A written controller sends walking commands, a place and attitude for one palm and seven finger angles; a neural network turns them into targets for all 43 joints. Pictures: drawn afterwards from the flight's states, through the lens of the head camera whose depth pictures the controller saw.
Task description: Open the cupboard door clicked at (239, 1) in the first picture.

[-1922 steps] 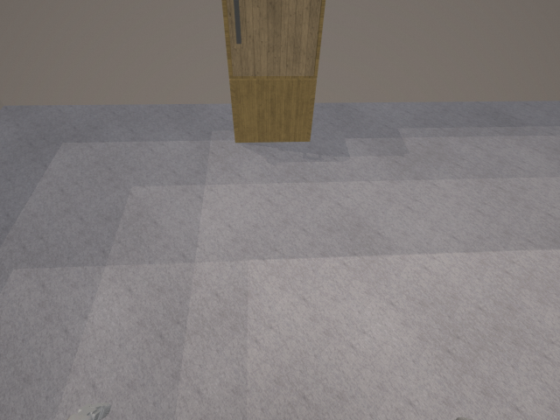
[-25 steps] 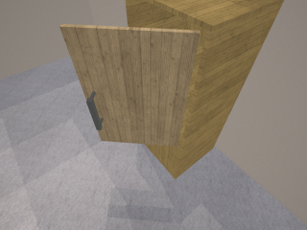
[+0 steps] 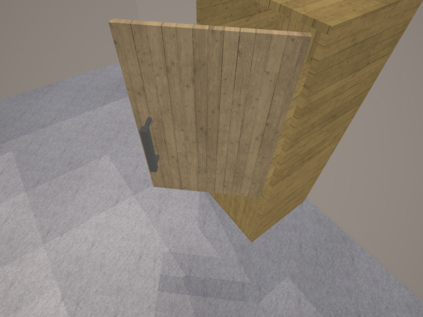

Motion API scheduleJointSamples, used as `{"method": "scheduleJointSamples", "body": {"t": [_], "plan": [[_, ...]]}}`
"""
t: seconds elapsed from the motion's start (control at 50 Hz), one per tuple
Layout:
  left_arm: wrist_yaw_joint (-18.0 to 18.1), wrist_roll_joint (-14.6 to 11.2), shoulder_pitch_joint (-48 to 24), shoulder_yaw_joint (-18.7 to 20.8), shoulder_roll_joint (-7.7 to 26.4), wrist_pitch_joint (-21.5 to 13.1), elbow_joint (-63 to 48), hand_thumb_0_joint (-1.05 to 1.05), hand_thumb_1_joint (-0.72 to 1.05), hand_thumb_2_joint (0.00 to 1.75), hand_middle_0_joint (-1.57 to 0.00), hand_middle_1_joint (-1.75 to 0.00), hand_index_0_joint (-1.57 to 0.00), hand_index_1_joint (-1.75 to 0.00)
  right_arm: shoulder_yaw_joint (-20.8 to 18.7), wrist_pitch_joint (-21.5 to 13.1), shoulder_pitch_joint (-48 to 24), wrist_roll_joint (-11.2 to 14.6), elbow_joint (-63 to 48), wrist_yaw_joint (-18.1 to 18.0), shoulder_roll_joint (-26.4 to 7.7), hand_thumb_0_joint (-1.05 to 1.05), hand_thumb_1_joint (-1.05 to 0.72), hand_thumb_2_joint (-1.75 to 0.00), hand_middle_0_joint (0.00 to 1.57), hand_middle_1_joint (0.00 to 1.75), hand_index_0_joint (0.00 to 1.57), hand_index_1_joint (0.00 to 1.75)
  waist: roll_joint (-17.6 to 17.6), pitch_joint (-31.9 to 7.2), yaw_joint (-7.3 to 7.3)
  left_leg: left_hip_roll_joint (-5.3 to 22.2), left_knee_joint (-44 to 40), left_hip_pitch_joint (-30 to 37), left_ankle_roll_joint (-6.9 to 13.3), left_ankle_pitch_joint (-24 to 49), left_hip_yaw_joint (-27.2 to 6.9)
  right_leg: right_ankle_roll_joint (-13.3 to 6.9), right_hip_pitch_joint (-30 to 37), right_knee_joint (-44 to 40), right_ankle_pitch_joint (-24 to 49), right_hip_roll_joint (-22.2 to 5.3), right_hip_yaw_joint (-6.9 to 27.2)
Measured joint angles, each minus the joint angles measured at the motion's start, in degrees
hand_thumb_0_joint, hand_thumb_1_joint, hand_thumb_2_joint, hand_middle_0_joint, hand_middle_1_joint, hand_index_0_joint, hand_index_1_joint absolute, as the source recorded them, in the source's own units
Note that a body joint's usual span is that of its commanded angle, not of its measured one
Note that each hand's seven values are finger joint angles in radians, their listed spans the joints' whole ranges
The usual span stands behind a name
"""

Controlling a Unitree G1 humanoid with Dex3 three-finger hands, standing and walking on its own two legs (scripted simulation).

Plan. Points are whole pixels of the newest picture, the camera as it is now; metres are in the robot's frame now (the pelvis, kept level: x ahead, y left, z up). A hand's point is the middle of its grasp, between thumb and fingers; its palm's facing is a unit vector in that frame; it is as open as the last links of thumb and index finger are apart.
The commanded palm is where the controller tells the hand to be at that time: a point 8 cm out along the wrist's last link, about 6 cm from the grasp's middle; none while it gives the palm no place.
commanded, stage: come to a stop and stand still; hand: left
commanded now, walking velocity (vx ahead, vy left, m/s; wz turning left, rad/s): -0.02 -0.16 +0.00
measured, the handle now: (151, 145) +0.56 +0.22 -0.08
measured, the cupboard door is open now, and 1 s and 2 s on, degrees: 47 47 47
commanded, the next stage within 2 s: look again from close up in 0.98 s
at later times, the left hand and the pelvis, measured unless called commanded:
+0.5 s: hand out of the picture +0.00 +0.17 -0.17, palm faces -0.01 -0.98 -0.21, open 7.3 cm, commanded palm none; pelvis -0.01 +0.00 +0.00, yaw -1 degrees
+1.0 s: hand out of the picture -0.02 +0.14 -0.16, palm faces +0.00 -0.98 -0.18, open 7.3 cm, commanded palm none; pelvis -0.01 -0.02 +0.01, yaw -1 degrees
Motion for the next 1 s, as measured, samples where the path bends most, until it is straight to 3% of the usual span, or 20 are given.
{"method": "scheduleJointSamples", "body": {"t": [0.06,0.12,0.3,0.4,0.62,1.0], "plan": [[0.06,-0.22,-0.69,-0.53,-0.58,-0.90,0.51,0.00,0.91,0.90,-0.20,-0.30,-0.20,-0.30,0.46,-0.77,-0.49,0.21,0.94,-0.31,0.44,0.00,-0.90,-0.90,0.20,0.30,0.20,0.30,1.07,0.58,-0.29,-0.07,0.16,0.95,0.05,-0.42,-0.11,1.13,2.15,-3.04,5.04,0.37,0.34],[0.28,-0.49,-0.85,-1.22,-1.26,-1.75,1.33,0.00,0.92,0.90,-0.20,-0.30,-0.20,-0.30,0.74,-1.09,-1.52,0.22,2.42,-0.73,0.70,0.01,-0.91,-0.90,0.20,0.30,0.20,0.30,2.16,0.47,-0.69,0.58,-1.52,2.66,-0.25,0.00,-0.22,1.88,4.32,-5.76,5.44,1.16,0.19],[0.24,-0.75,-1.35,-1.97,-0.71,-1.83,3.02,0.01,0.94,0.90,-0.20,-0.30,-0.20,-0.30,0.69,-2.14,-3.28,0.69,4.71,-0.94,0.14,0.01,-0.92,-0.90,0.21,0.30,0.20,0.30,1.63,0.71,-1.19,1.28,-5.77,5.16,-0.71,2.25,0.35,1.44,6.59,-10.12,7.79,2.25,0.66],[0.88,-0.77,-0.33,-3.30,-1.02,-2.95,2.81,0.00,0.93,0.90,-0.20,-0.30,-0.20,-0.30,0.75,-1.52,-2.89,0.68,1.27,-0.01,-1.63,0.01,-0.91,-0.90,0.21,0.30,0.20,0.30,2.79,0.01,-1.93,2.41,-0.56,1.28,-0.95,0.29,-0.33,1.10,4.55,-8.53,7.68,2.98,-0.16],[-0.25,-0.81,1.99,-4.32,-2.05,-2.45,3.14,0.00,0.92,0.90,-0.20,-0.30,-0.20,-0.30,1.53,-1.06,-2.36,0.58,-0.12,0.39,-2.93,0.01,-0.92,-0.90,0.20,0.30,0.20,0.30,4.22,-1.26,-1.46,1.80,-2.43,2.71,-0.90,1.80,0.13,0.95,4.90,-8.30,8.05,2.48,0.33],[-0.22,-0.96,1.85,-4.08,-2.55,-2.96,4.85,0.01,0.91,0.90,-0.20,-0.30,-0.20,-0.30,1.94,-1.40,-1.39,0.85,4.88,0.24,-0.42,0.00,-0.91,-0.90,0.20,0.30,0.20,0.30,2.64,0.23,-1.34,2.78,-4.78,3.28,-2.20,2.99,-0.35,-0.23,5.47,-10.52,8.89,3.62,-0.19]]}}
